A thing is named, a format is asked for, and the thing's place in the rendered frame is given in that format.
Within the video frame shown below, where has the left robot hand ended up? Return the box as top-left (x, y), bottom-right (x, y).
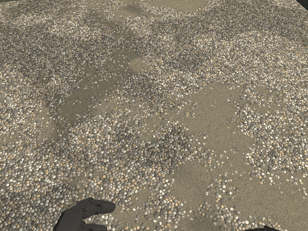
top-left (53, 197), bottom-right (116, 231)

